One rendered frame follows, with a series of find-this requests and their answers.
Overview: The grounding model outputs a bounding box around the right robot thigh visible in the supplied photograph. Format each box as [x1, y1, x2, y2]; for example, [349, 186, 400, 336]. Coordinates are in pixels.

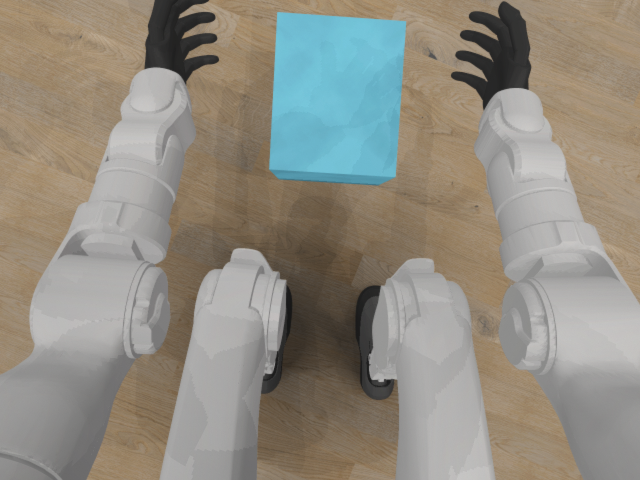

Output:
[376, 273, 496, 480]

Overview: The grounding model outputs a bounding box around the right robot upper arm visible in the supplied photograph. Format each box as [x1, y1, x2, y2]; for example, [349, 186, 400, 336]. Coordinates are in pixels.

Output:
[498, 276, 640, 480]

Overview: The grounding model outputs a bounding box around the carton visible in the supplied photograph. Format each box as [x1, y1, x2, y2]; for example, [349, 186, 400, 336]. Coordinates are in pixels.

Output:
[269, 12, 406, 186]

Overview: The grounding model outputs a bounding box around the robot right forearm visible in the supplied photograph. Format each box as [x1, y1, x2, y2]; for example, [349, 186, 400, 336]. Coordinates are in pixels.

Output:
[474, 88, 640, 309]

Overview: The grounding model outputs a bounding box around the robot left shin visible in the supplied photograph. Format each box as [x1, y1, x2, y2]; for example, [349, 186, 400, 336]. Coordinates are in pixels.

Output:
[194, 248, 277, 374]

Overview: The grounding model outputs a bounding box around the left robot upper arm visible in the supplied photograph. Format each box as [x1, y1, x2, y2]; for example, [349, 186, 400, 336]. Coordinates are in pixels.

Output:
[0, 254, 170, 480]

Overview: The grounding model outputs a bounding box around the robot left forearm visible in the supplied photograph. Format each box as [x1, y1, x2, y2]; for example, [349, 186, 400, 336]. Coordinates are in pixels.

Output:
[29, 68, 196, 344]

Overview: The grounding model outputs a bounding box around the right robot hand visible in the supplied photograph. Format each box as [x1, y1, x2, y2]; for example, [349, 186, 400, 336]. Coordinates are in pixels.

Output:
[451, 1, 531, 110]

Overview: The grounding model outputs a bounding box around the left robot hand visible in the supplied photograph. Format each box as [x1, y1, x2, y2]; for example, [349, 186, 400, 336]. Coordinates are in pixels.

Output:
[144, 0, 219, 84]

